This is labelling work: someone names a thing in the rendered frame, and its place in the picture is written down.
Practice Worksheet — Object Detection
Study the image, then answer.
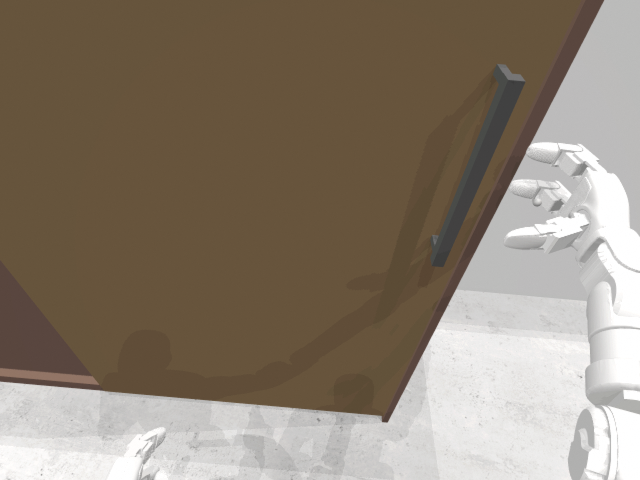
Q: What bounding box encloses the left robot hand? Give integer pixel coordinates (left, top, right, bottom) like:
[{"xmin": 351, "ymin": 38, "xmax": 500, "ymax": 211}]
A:
[{"xmin": 105, "ymin": 427, "xmax": 168, "ymax": 480}]

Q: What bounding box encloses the handle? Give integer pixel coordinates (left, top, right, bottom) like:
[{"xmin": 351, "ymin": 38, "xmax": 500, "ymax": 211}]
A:
[{"xmin": 430, "ymin": 64, "xmax": 526, "ymax": 267}]

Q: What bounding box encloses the right robot upper arm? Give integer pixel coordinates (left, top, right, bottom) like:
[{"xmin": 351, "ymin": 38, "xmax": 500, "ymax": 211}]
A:
[{"xmin": 568, "ymin": 405, "xmax": 640, "ymax": 480}]

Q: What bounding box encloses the right robot forearm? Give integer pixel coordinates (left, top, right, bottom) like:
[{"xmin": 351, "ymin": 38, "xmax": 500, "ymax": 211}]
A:
[{"xmin": 575, "ymin": 226, "xmax": 640, "ymax": 414}]

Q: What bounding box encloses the wardrobe door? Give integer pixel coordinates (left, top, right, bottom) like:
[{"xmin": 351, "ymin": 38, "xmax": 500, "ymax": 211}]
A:
[
  {"xmin": 0, "ymin": 260, "xmax": 92, "ymax": 376},
  {"xmin": 0, "ymin": 0, "xmax": 581, "ymax": 416}
]

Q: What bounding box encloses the right robot hand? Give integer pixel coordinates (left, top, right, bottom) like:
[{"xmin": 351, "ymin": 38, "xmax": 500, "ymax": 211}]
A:
[{"xmin": 503, "ymin": 142, "xmax": 630, "ymax": 254}]

